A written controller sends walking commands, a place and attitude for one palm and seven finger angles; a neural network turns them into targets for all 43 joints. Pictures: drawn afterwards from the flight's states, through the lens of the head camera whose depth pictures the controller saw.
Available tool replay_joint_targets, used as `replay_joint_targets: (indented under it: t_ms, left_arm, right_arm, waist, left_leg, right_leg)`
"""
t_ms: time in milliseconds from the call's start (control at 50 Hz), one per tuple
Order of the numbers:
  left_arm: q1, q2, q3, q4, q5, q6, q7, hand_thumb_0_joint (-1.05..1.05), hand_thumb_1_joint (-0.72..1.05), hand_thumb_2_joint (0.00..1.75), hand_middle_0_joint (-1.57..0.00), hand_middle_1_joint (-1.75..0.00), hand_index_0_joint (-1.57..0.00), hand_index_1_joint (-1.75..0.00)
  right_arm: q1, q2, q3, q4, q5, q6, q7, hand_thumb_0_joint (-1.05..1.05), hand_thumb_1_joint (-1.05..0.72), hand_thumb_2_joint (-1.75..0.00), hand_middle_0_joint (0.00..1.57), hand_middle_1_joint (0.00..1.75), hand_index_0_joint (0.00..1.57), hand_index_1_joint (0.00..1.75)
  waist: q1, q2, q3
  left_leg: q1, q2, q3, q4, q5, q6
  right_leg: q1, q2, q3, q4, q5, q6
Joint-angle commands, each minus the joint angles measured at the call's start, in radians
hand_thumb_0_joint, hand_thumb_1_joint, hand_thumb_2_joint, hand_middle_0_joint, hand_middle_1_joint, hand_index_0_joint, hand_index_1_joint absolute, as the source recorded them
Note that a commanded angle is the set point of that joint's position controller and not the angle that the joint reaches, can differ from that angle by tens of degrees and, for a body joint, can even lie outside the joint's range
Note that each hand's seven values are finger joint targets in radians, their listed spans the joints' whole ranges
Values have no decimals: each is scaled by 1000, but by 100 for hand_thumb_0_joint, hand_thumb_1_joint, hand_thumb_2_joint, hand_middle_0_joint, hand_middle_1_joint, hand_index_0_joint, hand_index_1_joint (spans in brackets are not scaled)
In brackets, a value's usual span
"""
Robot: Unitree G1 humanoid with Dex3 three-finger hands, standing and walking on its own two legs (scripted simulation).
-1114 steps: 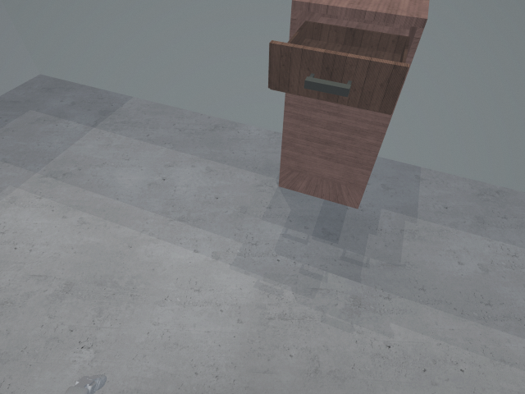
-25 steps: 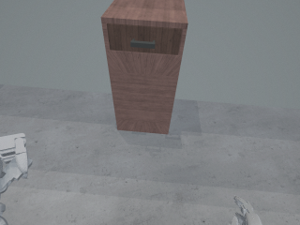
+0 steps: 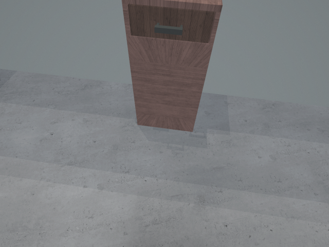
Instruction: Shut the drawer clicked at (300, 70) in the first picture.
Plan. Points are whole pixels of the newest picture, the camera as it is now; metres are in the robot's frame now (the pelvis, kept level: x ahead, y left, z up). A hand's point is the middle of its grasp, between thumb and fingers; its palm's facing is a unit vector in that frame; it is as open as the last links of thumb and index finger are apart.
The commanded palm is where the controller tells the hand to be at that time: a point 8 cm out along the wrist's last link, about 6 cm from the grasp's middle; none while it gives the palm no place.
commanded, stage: let the arm hang, fingers relaxed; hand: left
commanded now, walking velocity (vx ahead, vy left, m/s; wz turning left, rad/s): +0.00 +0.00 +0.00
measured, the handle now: (169, 27) +0.98 +0.03 +0.03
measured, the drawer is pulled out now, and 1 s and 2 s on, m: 0.00 0.00 0.00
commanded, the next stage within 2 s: look to check the result in 0.60 s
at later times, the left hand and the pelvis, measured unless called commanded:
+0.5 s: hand out of the picture +0.00 +0.17 -0.16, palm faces +0.00 -0.98 -0.20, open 7.3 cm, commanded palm none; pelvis -0.01 +0.00 +0.01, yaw -1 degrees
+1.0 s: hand out of the picture -0.01 +0.16 -0.17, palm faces +0.00 -0.98 -0.19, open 7.4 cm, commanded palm none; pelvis -0.01 -0.01 +0.01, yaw -1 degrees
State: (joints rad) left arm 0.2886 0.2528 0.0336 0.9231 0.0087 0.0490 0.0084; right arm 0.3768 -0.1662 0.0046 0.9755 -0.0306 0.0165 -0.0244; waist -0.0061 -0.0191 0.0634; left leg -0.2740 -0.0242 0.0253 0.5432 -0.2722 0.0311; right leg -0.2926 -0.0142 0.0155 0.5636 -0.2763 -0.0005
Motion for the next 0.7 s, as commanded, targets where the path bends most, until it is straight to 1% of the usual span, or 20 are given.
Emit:
replay_joint_targets:
  t_ms: [0,20,40,60,80,100,120,160,200,240,280,300,360,420,440,460,480,580,600,680]
  left_arm:
    - [17,72,2,5,-7,-56,9,0,90,90,-36,-47,-36,-47]
    - [21,81,-3,24,-8,-55,10,0,90,90,-32,-43,-32,-43]
    - [8,71,-4,39,-6,-55,12,0,90,90,-28,-39,-28,-39]
    - [3,63,-7,53,-4,-54,15,0,90,90,-24,-34,-24,-34]
    - [1,56,-12,65,-4,-52,17,0,90,90,-20,-30,-20,-30]
    - [1,62,-13,75,-2,-53,18,0,90,90,-20,-30,-20,-30]
    - [0,52,-14,86,-2,-52,19,0,90,90,-20,-30,-20,-30]
    - [-6,41,-17,104,0,-49,21,0,90,90,-20,-30,-20,-30]
    - [5,42,-15,118,2,-51,24,0,90,90,-20,-30,-20,-30]
    - [1,28,-15,131,2,-49,24,0,90,90,-20,-30,-20,-30]
    - [4,19,-14,140,3,-52,24,0,90,90,-20,-30,-20,-30]
    - [9,20,-13,144,3,-55,26,0,90,90,-20,-30,-20,-30]
    - [10,9,-12,158,2,-55,24,0,90,90,-20,-30,-20,-30]
    - [16,9,-11,167,2,-57,25,0,90,90,-20,-30,-20,-30]
    - [17,8,-10,171,1,-59,25,0,90,90,-20,-30,-20,-30]
    - [16,5,-11,172,0,-60,25,0,90,90,-20,-30,-20,-30]
    - [17,2,-11,176,0,-60,25,0,90,90,-20,-30,-20,-30]
    - [19,-2,-11,187,-1,-60,27,0,90,90,-20,-30,-20,-30]
    - [26,-3,-10,189,0,-61,29,0,90,90,-20,-30,-20,-30]
    - [24,-5,-11,195,-1,-61,29,0,90,90,-20,-30,-20,-30]
  right_arm:
    - [-9,-115,-30,-38,22,-42,-12,0,-90,-90,20,30,20,30]
    - [1,-104,-27,-24,22,-41,-8,0,-90,-90,20,30,20,30]
    - [-2,-105,-29,-11,21,-36,-9,0,-90,-90,20,30,20,30]
    - [-4,-107,-30,3,21,-32,-9,0,-90,-90,20,30,20,30]
    - [-9,-103,-30,13,20,-26,-7,0,-90,-90,20,30,20,30]
    - [-4,-102,-31,21,21,-24,-5,0,-90,-90,20,30,20,30]
    - [-6,-92,-30,32,19,-20,-4,0,-90,-90,20,30,20,30]
    - [-6,-84,-30,49,16,-12,-2,0,-90,-90,20,30,20,30]
    - [0,-80,-32,64,16,-11,-1,0,-90,-90,20,30,20,30]
    - [-4,-71,-31,78,14,-9,-1,0,-90,-90,20,30,20,30]
    - [0,-69,-32,84,14,-11,-2,0,-90,-90,20,30,20,30]
    - [4,-70,-33,87,16,-13,-3,0,-90,-90,20,30,20,30]
    - [-4,-64,-31,95,13,-16,-5,0,-90,-90,20,30,20,30]
    - [-1,-61,-31,104,15,-17,-6,0,-90,-90,20,30,20,30]
    - [2,-58,-31,106,16,-19,-7,0,-90,-90,20,30,20,30]
    - [5,-59,-30,109,16,-20,-8,0,-90,-90,20,30,20,30]
    - [4,-61,-31,112,16,-22,-8,0,-90,-90,20,30,20,30]
    - [11,-54,-29,125,17,-19,-10,0,-90,-90,20,30,20,30]
    - [13,-54,-33,125,18,-19,-10,0,-90,-90,20,30,20,30]
    - [22,-45,-31,137,17,-18,-11,0,-90,-90,20,30,20,30]
  waist:
    - [13,54,-118]
    - [8,71,-111]
    - [3,26,-111]
    - [3,3,-93]
    - [0,-8,-60]
    - [-2,-13,-50]
    - [-6,-16,-25]
    - [-10,9,33]
    - [-9,24,33]
    - [-11,7,59]
    - [-11,2,55]
    - [-11,10,38]
    - [-8,50,47]
    - [-6,28,37]
    - [-7,35,24]
    - [-8,21,18]
    - [-8,34,13]
    - [-8,29,33]
    - [-5,34,29]
    - [-10,23,33]
  left_leg:
    - [47,110,-96,-151,265,19]
    - [64,105,-93,-168,206,15]
    - [77,111,-95,-171,175,15]
    - [80,112,-92,-171,150,16]
    - [82,107,-91,-180,108,14]
    - [84,106,-88,-183,98,14]
    - [80,103,-88,-193,61,13]
    - [64,103,-94,-217,-10,12]
    - [62,103,-92,-219,-16,12]
    - [48,103,-95,-230,-44,11]
    - [55,101,-92,-228,-26,11]
    - [63,104,-91,-224,-10,10]
    - [54,109,-97,-239,-22,10]
    - [55,108,-95,-233,-3,10]
    - [65,106,-91,-229,13,9]
    - [72,109,-93,-229,25,9]
    - [78,110,-93,-230,32,9]
    - [69,112,-94,-232,29,6]
    - [74,109,-90,-225,42,7]
    - [76,107,-86,-226,31,5]
  right_leg:
    - [163,-75,78,-136,259,-37]
    - [144,-92,77,-145,226,-41]
    - [129,-73,80,-154,190,-40]
    - [116,-73,80,-172,165,-40]
    - [85,-73,82,-194,114,-41]
    - [75,-73,83,-204,91,-41]
    - [53,-73,88,-223,46,-41]
    - [8,-65,94,-246,-36,-42]
    - [10,-63,95,-251,-41,-41]
    - [-5,-61,96,-259,-74,-41]
    - [-3,-61,99,-262,-59,-40]
    - [6,-61,96,-257,-44,-40]
    - [9,-58,92,-250,-25,-40]
    - [25,-61,90,-252,-9,-41]
    - [31,-63,93,-251,3,-41]
    - [33,-62,92,-249,14,-42]
    - [35,-63,89,-245,23,-42]
    - [34,-60,86,-247,17,-42]
    - [34,-61,88,-248,25,-43]
    - [31,-62,92,-258,1,-43]
